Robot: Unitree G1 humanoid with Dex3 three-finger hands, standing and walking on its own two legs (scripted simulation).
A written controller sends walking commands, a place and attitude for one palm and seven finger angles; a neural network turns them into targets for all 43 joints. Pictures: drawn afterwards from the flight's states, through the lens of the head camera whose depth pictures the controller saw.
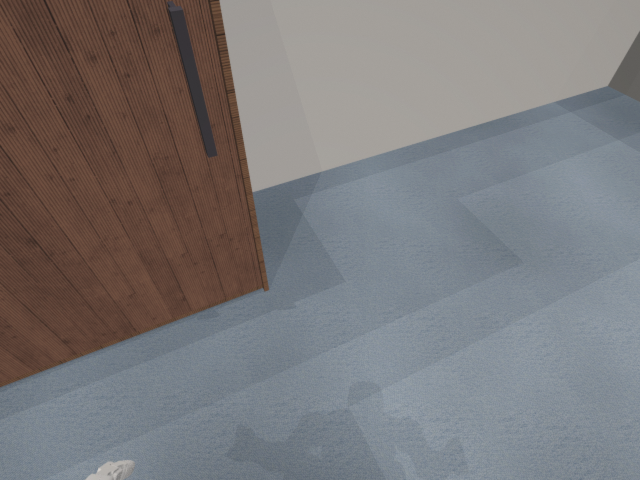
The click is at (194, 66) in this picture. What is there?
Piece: wardrobe's sliding door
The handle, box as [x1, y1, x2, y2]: [167, 1, 217, 157]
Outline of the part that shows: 167,2 168,9 206,153 208,157 217,155 183,12 180,6 175,6 172,1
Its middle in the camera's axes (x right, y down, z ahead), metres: -0.27 -0.31 +0.80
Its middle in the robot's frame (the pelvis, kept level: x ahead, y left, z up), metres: +0.81 +0.32 +0.08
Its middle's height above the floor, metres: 0.85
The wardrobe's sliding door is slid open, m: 0.00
